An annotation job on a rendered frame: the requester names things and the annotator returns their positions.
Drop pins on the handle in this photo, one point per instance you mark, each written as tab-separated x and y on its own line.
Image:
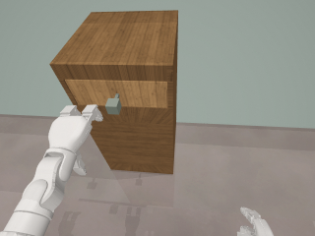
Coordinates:
113	105

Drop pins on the right robot hand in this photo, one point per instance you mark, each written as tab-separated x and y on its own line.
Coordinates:
260	226

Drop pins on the cabinet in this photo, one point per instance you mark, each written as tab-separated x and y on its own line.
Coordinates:
127	46

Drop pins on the drawer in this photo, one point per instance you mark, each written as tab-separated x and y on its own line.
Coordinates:
131	93

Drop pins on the left robot forearm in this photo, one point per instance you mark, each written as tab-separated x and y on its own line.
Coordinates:
42	195

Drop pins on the left robot hand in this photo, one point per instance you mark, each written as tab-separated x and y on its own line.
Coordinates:
71	129

